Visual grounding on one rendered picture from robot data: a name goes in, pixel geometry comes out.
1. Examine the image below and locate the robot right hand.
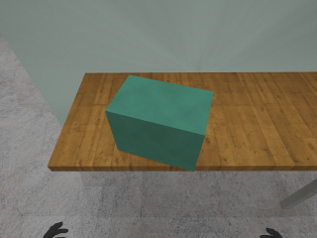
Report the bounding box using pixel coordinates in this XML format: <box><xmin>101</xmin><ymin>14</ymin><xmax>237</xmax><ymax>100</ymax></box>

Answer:
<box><xmin>260</xmin><ymin>228</ymin><xmax>283</xmax><ymax>238</ymax></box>

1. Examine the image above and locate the robot left hand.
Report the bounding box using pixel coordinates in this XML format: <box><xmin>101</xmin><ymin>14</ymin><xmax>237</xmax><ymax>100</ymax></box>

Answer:
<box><xmin>43</xmin><ymin>222</ymin><xmax>68</xmax><ymax>238</ymax></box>

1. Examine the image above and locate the carton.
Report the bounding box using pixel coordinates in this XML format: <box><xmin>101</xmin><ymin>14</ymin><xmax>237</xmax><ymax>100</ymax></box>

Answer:
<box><xmin>105</xmin><ymin>74</ymin><xmax>214</xmax><ymax>172</ymax></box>

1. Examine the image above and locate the table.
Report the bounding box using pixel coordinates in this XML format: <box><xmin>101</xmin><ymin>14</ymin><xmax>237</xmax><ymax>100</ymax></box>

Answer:
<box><xmin>47</xmin><ymin>71</ymin><xmax>317</xmax><ymax>209</ymax></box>

